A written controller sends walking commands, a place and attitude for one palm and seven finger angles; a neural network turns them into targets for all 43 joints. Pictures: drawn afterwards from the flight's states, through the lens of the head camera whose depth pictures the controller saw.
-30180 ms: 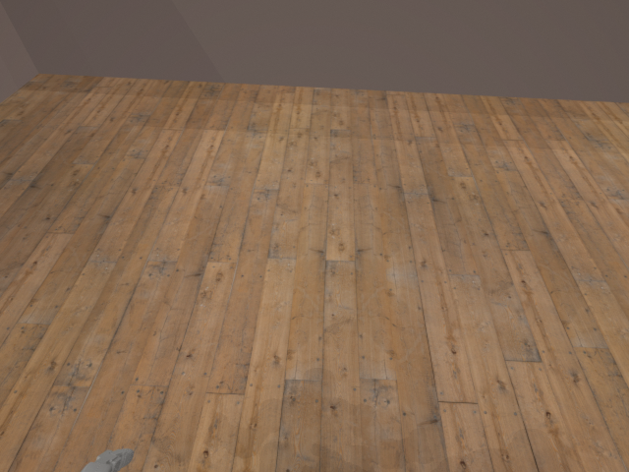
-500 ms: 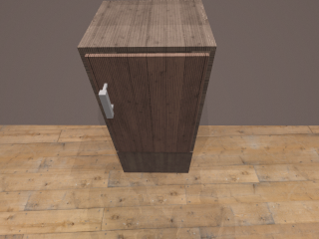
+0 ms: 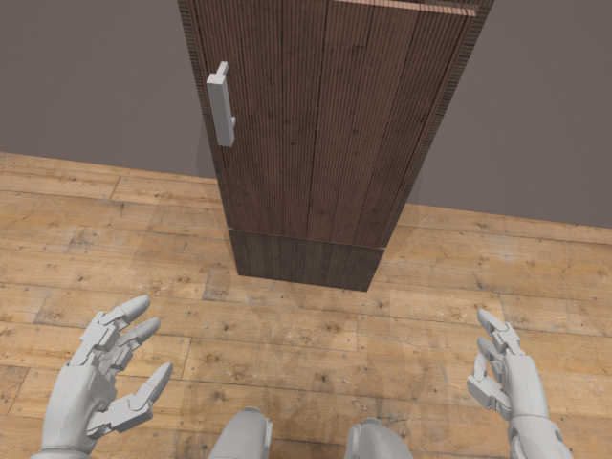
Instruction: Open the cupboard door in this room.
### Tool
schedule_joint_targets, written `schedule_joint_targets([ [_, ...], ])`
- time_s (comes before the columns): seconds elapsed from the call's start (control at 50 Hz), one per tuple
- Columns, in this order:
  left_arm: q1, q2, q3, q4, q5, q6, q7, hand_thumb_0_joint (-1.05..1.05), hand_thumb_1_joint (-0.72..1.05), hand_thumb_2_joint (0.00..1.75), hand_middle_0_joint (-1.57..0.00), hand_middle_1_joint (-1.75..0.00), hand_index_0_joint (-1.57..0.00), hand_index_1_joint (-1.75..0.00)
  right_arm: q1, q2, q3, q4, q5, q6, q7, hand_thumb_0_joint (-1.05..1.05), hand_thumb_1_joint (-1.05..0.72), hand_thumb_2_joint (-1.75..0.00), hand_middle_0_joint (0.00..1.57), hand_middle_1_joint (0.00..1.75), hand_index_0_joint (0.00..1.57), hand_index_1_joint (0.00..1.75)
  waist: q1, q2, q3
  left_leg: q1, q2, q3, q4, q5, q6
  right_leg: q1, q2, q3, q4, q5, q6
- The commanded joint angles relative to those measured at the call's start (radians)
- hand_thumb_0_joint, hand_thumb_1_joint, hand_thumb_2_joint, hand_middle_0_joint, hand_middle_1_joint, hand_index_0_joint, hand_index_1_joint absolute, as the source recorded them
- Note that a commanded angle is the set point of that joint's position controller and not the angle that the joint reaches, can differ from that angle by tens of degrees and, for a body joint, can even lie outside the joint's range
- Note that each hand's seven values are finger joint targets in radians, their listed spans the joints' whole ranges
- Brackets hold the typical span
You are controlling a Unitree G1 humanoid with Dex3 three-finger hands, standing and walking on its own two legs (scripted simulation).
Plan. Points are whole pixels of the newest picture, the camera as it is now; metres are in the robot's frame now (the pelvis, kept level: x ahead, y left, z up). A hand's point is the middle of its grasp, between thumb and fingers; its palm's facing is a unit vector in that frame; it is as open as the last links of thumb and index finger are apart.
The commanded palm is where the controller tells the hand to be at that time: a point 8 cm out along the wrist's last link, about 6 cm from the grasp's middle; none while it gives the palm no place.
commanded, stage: raise the hand with hooked fingers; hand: left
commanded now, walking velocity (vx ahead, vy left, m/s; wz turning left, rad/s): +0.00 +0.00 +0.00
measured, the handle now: (224, 104) +0.62 +0.22 +0.06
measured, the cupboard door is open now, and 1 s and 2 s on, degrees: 0 0 0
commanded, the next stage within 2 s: move the hooked fingers beside the handle in 1.56 s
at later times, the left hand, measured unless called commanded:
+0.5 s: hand (114, 320) +0.25 +0.26 +0.05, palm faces +0.01 -1.00 -0.07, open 12.3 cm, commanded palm +0.22 +0.31 +0.06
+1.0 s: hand (90, 265) +0.30 +0.29 +0.08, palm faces +0.01 -1.00 -0.07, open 13.9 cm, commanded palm +0.28 +0.35 +0.08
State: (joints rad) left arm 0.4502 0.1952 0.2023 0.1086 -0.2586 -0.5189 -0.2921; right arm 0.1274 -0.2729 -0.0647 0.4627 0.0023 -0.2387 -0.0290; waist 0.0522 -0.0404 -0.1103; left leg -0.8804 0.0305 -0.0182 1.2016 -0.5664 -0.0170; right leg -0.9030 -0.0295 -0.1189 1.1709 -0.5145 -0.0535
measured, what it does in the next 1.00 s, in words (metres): stands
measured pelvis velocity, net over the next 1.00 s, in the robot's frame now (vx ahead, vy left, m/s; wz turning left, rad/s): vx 0.01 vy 0.03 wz -0.01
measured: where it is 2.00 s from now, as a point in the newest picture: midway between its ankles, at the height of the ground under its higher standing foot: outside the picture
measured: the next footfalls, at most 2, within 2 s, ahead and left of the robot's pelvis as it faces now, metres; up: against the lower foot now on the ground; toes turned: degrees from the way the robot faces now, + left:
none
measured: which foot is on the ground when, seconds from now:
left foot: down 0.00-1.00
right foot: down 0.00-1.00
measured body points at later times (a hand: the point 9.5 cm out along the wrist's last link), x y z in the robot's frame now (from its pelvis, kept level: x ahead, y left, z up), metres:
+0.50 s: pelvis +0.00 +0.04 +0.01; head +0.08 +0.05 +0.45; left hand +0.24 +0.31 +0.05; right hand +0.14 -0.23 -0.07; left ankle +0.01 +0.13 -0.64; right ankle +0.04 -0.09 -0.64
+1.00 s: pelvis +0.01 +0.03 +0.03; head +0.09 +0.05 +0.47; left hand +0.29 +0.35 +0.08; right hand +0.18 -0.21 -0.06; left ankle +0.01 +0.13 -0.64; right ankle +0.04 -0.09 -0.64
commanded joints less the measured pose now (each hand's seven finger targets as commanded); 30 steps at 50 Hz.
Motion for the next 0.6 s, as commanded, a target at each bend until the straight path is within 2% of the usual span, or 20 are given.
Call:
schedule_joint_targets([
  [0.0, -0.314, 0.118, -0.039, -0.393, -0.021, -0.130, -0.032, 0.00, 0.25, 0.62, -0.25, -0.72, -0.25, -0.72, 0.070, -0.107, 0.008, -0.062, 0.001, -0.048, -0.022, 0.00, -0.90, -0.90, 0.20, 0.30, 0.20, 0.30, -0.133, 0.136, -0.238, 0.081, -0.021, -0.015, -0.092, 0.270, 0.053, 0.104, 0.043, 0.127, -0.173, 0.181, 0.019],
  [0.02, -0.322, 0.139, -0.032, -0.357, -0.018, -0.106, -0.050, 0.00, 0.22, 0.61, -0.25, -0.74, -0.25, -0.74, 0.073, -0.111, 0.006, -0.053, 0.008, -0.050, -0.027, 0.00, -0.90, -0.90, 0.20, 0.30, 0.20, 0.30, -0.138, 0.116, -0.237, 0.064, -0.020, -0.017, -0.095, 0.231, 0.051, 0.096, 0.041, 0.125, -0.185, 0.140, 0.027],
  [0.06, -0.268, 0.166, -0.001, -0.237, -0.019, -0.019, -0.088, 0.00, 0.18, 0.59, -0.25, -0.76, -0.25, -0.76, 0.068, -0.118, 0.011, -0.047, 0.024, -0.051, -0.038, 0.00, -0.90, -0.90, 0.20, 0.30, 0.20, 0.30, -0.122, 0.067, -0.228, 0.021, -0.023, -0.026, -0.122, 0.185, 0.049, 0.121, 0.041, 0.120, -0.209, 0.079, 0.033],
  [0.08, -0.227, 0.175, 0.024, -0.180, -0.027, 0.039, -0.102, 0.00, 0.15, 0.58, -0.25, -0.78, -0.25, -0.78, 0.063, -0.118, 0.012, -0.055, 0.031, -0.045, -0.042, 0.00, -0.90, -0.90, 0.20, 0.30, 0.20, 0.30, -0.102, 0.035, -0.237, -0.001, -0.028, -0.024, -0.140, 0.171, 0.047, 0.156, 0.038, 0.121, -0.225, 0.054, 0.038],
  [0.1, -0.181, 0.193, 0.056, -0.108, -0.039, 0.103, -0.120, 0.00, 0.13, 0.57, -0.25, -0.80, -0.25, -0.80, 0.050, -0.120, 0.014, -0.064, 0.039, -0.036, -0.044, 0.00, -0.90, -0.90, 0.20, 0.30, 0.20, 0.30, -0.076, 0.034, -0.228, -0.004, -0.032, -0.024, -0.156, 0.181, 0.046, 0.182, 0.041, 0.120, -0.234, 0.055, 0.033],
  [0.12, -0.170, 0.191, 0.073, -0.134, -0.051, 0.149, -0.126, 0.00, 0.11, 0.56, -0.26, -0.81, -0.26, -0.81, 0.043, -0.116, 0.016, -0.084, 0.044, -0.027, -0.043, 0.00, -0.90, -0.90, 0.20, 0.30, 0.20, 0.30, -0.057, 0.040, -0.261, 0.014, -0.040, -0.017, -0.182, 0.195, 0.045, 0.216, 0.033, 0.109, -0.242, 0.076, 0.039],
  [0.14, -0.143, 0.226, 0.127, -0.151, -0.065, 0.194, -0.120, 0.00, 0.08, 0.55, -0.26, -0.82, -0.26, -0.82, 0.030, -0.114, 0.012, -0.101, 0.047, -0.018, -0.043, 0.00, -0.90, -0.90, 0.20, 0.30, 0.20, 0.30, -0.028, 0.029, -0.306, 0.032, -0.045, -0.016, -0.211, 0.212, 0.041, 0.268, 0.027, 0.104, -0.250, 0.088, 0.042],
  [0.18, -0.124, 0.231, 0.178, -0.230, -0.091, 0.235, -0.082, 0.00, 0.04, 0.53, -0.26, -0.86, -0.26, -0.86, 0.018, -0.093, 0.012, -0.126, 0.046, -0.012, -0.042, 0.00, -0.90, -0.90, 0.20, 0.30, 0.20, 0.30, 0.001, 0.031, -0.366, 0.077, -0.047, -0.013, -0.239, 0.282, 0.041, 0.333, 0.024, 0.091, -0.249, 0.166, 0.045],
  [0.2, -0.105, 0.245, 0.214, -0.228, -0.104, 0.237, -0.057, 0.00, 0.01, 0.52, -0.26, -0.87, -0.26, -0.87, 0.005, -0.080, 0.017, -0.123, 0.039, -0.010, -0.042, 0.00, -0.90, -0.90, 0.20, 0.30, 0.20, 0.30, 0.022, 0.036, -0.364, 0.083, -0.044, -0.018, -0.246, 0.317, 0.036, 0.352, 0.030, 0.079, -0.233, 0.203, 0.036],
  [0.22, -0.128, 0.245, 0.222, -0.288, -0.103, 0.215, -0.026, 0.00, -0.01, 0.51, -0.27, -0.88, -0.27, -0.88, 0.023, -0.072, 0.018, -0.121, 0.036, -0.012, -0.039, 0.00, -0.90, -0.90, 0.20, 0.30, 0.20, 0.30, 0.018, 0.040, -0.375, 0.105, -0.040, -0.018, -0.253, 0.343, 0.035, 0.343, 0.031, 0.069, -0.227, 0.232, 0.038],
  [0.24, -0.115, 0.220, 0.215, -0.288, -0.100, 0.192, 0.004, 0.00, -0.03, 0.50, -0.27, -0.90, -0.27, -0.90, 0.029, -0.061, 0.016, -0.111, 0.033, -0.014, -0.036, 0.00, -0.90, -0.90, 0.20, 0.30, 0.20, 0.30, 0.014, 0.058, -0.340, 0.112, -0.037, -0.016, -0.261, 0.342, 0.031, 0.320, 0.032, 0.061, -0.227, 0.231, 0.037],
  [0.26, -0.148, 0.208, 0.197, -0.287, -0.091, 0.161, 0.031, 0.00, -0.06, 0.49, -0.27, -0.92, -0.27, -0.92, 0.032, -0.061, 0.019, -0.100, 0.028, -0.018, -0.034, 0.00, -0.90, -0.90, 0.20, 0.30, 0.20, 0.30, -0.008, 0.037, -0.280, 0.093, -0.033, -0.021, -0.263, 0.309, 0.030, 0.277, 0.034, 0.057, -0.231, 0.189, 0.038],
  [0.3, -0.212, 0.205, 0.168, -0.267, -0.063, 0.094, 0.057, 0.00, -0.10, 0.47, -0.27, -0.94, -0.27, -0.94, 0.047, -0.076, 0.022, -0.082, 0.018, -0.023, -0.031, 0.00, -0.90, -0.90, 0.20, 0.30, 0.20, 0.30, -0.034, 0.055, -0.203, 0.071, -0.027, -0.032, -0.261, 0.261, 0.029, 0.195, 0.041, 0.046, -0.218, 0.118, 0.028],
  [0.36, -0.258, 0.183, 0.098, -0.192, -0.026, 0.027, 0.032, 0.00, -0.17, 0.44, -0.28, -0.99, -0.28, -0.99, 0.085, -0.108, 0.021, -0.062, 0.016, -0.036, -0.027, 0.00, -0.90, -0.90, 0.20, 0.30, 0.20, 0.30, -0.079, 0.080, -0.165, 0.070, -0.029, -0.033, -0.258, 0.161, 0.030, 0.106, 0.036, 0.042, -0.218, 0.035, 0.029],
  [0.4, -0.300, 0.192, 0.077, -0.157, -0.031, 0.026, -0.022, 0.00, -0.22, 0.42, -0.28, -1.02, -0.28, -1.02, 0.096, -0.131, 0.018, -0.064, 0.024, -0.041, -0.033, 0.00, -0.90, -0.90, 0.20, 0.30, 0.20, 0.30, -0.094, 0.078, -0.167, 0.071, -0.030, -0.038, -0.257, 0.138, 0.032, 0.098, 0.038, 0.047, -0.219, 0.028, 0.026],
  [0.44, -0.318, 0.233, 0.105, -0.157, -0.047, 0.041, -0.072, 0.00, -0.27, 0.40, -0.28, -1.05, -0.28, -1.05, 0.108, -0.142, 0.012, -0.067, 0.035, -0.047, -0.042, 0.00, -0.90, -0.90, 0.20, 0.30, 0.20, 0.30, -0.082, 0.093, -0.229, 0.103, -0.033, -0.034, -0.271, 0.153, 0.033, 0.145, 0.035, 0.056, -0.238, 0.046, 0.027],
  [0.5, -0.334, 0.324, 0.190, -0.182, -0.077, 0.080, -0.101, 0.00, -0.34, 0.37, -0.29, -1.10, -0.29, -1.10, 0.119, -0.151, 0.013, -0.073, 0.040, -0.047, -0.052, 0.00, -0.90, -0.90, 0.20, 0.30, 0.20, 0.30, -0.055, 0.124, -0.285, 0.160, -0.032, -0.040, -0.289, 0.249, 0.028, 0.211, 0.041, 0.051, -0.238, 0.127, 0.020],
  [0.52, -0.334, 0.328, 0.204, -0.217, -0.083, 0.084, -0.099, 0.00, -0.36, 0.36, -0.29, -1.11, -0.29, -1.11, 0.118, -0.145, 0.015, -0.075, 0.038, -0.048, -0.052, 0.00, -0.90, -0.90, 0.20, 0.30, 0.20, 0.30, -0.044, 0.150, -0.318, 0.200, -0.030, -0.042, -0.298, 0.316, 0.022, 0.233, 0.042, 0.044, -0.230, 0.178, 0.020],
  [0.56, -0.310, 0.334, 0.236, -0.235, -0.096, 0.089, -0.075, 0.00, -0.41, 0.34, -0.29, -1.14, -0.29, -1.14, 0.121, -0.134, 0.016, -0.077, 0.034, -0.043, -0.049, 0.00, -0.90, -0.90, 0.20, 0.30, 0.20, 0.30, -0.031, 0.165, -0.323, 0.235, -0.027, -0.041, -0.305, 0.398, 0.013, 0.253, 0.043, 0.034, -0.231, 0.234, 0.021],
  [0.58, -0.301, 0.320, 0.235, -0.229, -0.098, 0.090, -0.060, 0.00, -0.43, 0.33, -0.29, -1.15, -0.29, -1.15, 0.119, -0.128, 0.018, -0.072, 0.033, -0.041, -0.045, 0.00, -0.90, -0.90, 0.20, 0.30, 0.20, 0.30, -0.029, 0.187, -0.300, 0.245, -0.024, -0.041, -0.308, 0.422, 0.006, 0.246, 0.044, 0.029, -0.232, 0.246, 0.020],
])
